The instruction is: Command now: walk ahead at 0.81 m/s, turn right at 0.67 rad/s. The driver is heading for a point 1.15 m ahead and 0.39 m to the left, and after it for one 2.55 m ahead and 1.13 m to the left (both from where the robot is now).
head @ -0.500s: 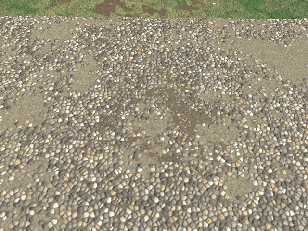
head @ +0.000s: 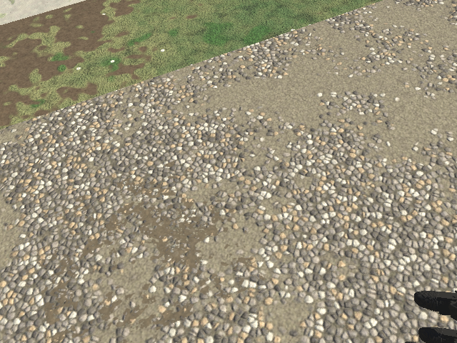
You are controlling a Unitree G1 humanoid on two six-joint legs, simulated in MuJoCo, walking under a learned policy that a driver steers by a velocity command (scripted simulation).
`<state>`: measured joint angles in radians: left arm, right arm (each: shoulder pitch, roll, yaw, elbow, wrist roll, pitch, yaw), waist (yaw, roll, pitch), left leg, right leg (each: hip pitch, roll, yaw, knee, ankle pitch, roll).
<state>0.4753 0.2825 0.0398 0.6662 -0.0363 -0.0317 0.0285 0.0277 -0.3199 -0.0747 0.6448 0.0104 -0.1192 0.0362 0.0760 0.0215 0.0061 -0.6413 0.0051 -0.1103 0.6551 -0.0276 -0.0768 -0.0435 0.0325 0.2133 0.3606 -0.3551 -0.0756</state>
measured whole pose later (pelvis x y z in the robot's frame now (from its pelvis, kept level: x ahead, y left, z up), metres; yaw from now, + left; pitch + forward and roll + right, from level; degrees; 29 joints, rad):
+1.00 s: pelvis +0.81 +0.17 -0.05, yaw +39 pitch -1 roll -4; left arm 0.44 0.33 0.07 0.83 0.00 -0.07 0.01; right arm 0.03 -0.33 -0.04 0.55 0.05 -0.03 0.07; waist 0.07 0.02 0.07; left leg -0.61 0.00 0.10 0.73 -0.08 0.16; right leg 0.26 -0.05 -0.27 0.52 -0.42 0.07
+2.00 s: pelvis +1.54 +0.76 -0.03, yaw +18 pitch +2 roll +3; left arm 0.42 0.30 0.05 0.78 -0.05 -0.03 0.01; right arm 0.02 -0.27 -0.02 0.56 0.01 -0.14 0.00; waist 0.08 -0.04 0.04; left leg -0.48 -0.04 -0.07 0.59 -0.15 -0.03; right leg -0.14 0.11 0.23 1.10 -0.50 -0.08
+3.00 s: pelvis +2.40 +0.91 -0.05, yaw +24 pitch -2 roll -1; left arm 0.08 0.23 0.01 0.64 -0.01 -0.11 0.00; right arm 0.38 -0.25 -0.06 0.74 -0.01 -0.01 0.04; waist -0.05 0.02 0.10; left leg -0.51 -0.17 0.03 0.77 -0.23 0.17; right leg -0.38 0.05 0.13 1.57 -0.45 -0.02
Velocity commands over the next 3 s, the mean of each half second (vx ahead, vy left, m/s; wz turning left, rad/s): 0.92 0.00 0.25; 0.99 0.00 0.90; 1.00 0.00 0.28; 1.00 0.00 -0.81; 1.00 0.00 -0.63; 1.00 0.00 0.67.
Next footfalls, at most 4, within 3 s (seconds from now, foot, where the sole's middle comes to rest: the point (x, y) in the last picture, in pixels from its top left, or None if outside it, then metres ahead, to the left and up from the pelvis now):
0.14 left None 0.28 0.15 -0.78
0.56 right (303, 276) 0.68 -0.08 -0.78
1.00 left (183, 203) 0.95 0.33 -0.78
1.48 right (146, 120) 1.38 0.56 -0.78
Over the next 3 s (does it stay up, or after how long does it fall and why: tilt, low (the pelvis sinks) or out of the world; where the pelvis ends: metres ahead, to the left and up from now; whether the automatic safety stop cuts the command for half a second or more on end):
stays up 2.40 0.91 -0.05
